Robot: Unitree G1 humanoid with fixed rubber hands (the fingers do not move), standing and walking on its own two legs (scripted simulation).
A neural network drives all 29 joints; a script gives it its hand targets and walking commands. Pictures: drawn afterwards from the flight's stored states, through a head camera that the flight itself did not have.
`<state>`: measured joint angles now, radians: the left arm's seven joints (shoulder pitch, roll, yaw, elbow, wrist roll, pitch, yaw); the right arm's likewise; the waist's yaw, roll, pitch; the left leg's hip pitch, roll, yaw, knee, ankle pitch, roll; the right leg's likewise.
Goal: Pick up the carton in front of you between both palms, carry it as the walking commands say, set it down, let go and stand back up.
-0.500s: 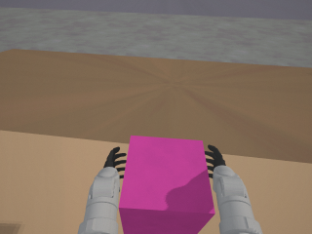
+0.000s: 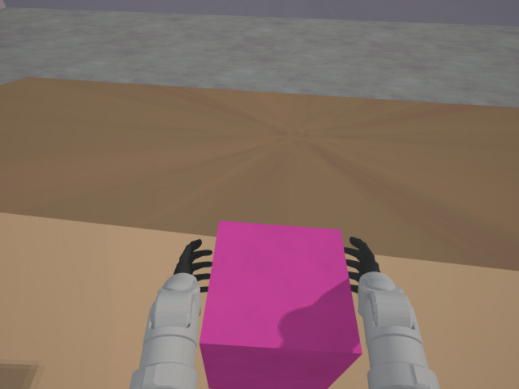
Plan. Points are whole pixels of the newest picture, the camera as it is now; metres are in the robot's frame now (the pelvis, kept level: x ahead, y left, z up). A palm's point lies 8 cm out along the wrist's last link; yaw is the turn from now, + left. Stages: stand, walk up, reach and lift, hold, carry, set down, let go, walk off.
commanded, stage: reach and lift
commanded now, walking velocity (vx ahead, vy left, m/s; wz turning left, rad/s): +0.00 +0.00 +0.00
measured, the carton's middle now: (272, 312) +0.29 +0.00 -0.05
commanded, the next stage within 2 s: hold in 0.32 s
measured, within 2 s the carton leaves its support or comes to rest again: neither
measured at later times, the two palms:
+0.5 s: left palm (186, 276) +0.30 +0.14 +0.04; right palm (372, 272) +0.30 -0.15 +0.06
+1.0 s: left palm (194, 255) +0.32 +0.13 +0.07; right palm (380, 260) +0.31 -0.17 +0.07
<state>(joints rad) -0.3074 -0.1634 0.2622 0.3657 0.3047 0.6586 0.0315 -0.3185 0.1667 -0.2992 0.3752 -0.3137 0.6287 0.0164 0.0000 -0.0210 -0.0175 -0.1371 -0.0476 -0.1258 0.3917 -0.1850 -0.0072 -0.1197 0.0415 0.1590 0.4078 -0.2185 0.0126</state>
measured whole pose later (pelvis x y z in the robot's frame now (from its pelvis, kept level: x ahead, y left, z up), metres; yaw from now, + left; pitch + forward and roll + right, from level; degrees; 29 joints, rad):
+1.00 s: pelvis +0.02 -0.01 -0.01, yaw -2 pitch +1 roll -1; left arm -0.28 -0.15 0.20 0.13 0.21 0.85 0.06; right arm -0.27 0.15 -0.19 0.11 -0.24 0.83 -0.03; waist 0.01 0.01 -0.14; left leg -0.26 0.05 -0.01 0.55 -0.34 -0.01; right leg -0.25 0.00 -0.04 0.51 -0.31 -0.01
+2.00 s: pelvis +0.58 -0.06 +0.00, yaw -1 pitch +3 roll +1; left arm -0.11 -0.13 0.07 -0.46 0.06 1.22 0.15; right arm -0.08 0.13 -0.05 -0.50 -0.10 1.22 -0.12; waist 0.03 -0.01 -0.09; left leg -0.67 0.09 0.17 0.66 0.00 0.03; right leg 0.07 -0.01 -0.23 0.22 -0.33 -0.04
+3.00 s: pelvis +1.25 -0.15 -0.03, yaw -2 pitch +7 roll +3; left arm -0.52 -0.11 0.26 -0.18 0.02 1.06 0.17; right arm -0.47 0.16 -0.22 -0.24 -0.12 1.07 -0.13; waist 0.09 -0.02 0.11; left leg -0.71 0.00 0.08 0.79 -0.02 0.07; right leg -0.17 0.09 -0.14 0.45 -0.24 -0.17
